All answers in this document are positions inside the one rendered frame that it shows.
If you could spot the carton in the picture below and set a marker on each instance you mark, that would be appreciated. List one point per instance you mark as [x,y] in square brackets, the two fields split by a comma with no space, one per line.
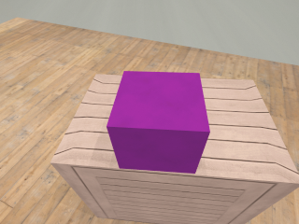
[158,122]

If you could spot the pedestal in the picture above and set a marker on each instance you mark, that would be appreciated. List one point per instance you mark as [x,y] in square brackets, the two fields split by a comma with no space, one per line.
[245,167]

